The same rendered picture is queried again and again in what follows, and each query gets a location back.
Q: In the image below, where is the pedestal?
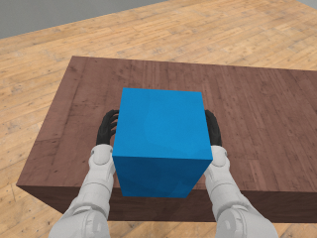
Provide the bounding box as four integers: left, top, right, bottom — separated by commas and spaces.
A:
16, 56, 317, 224

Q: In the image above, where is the robot left forearm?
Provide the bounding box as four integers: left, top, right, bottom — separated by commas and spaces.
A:
48, 144, 116, 238

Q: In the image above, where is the left robot upper arm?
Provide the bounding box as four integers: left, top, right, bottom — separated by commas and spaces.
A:
49, 210, 111, 238

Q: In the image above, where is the robot right forearm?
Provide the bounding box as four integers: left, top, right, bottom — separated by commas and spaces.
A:
204, 145, 278, 235

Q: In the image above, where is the right robot upper arm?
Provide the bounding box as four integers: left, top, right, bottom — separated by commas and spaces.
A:
214, 207, 278, 238

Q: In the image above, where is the carton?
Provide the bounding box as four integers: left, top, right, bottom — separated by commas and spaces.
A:
112, 87, 213, 198

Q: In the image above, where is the robot left hand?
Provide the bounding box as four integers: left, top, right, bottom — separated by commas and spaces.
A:
96, 109, 120, 146

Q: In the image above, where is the robot right hand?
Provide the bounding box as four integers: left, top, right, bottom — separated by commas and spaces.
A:
204, 109, 222, 147

